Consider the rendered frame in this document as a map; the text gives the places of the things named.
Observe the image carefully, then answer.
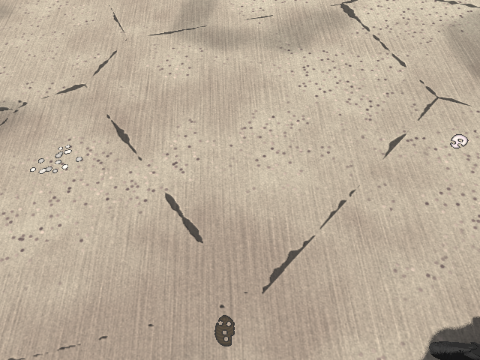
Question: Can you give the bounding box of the right robot hand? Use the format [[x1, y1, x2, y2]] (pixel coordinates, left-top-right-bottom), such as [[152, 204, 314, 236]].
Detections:
[[429, 341, 480, 360]]

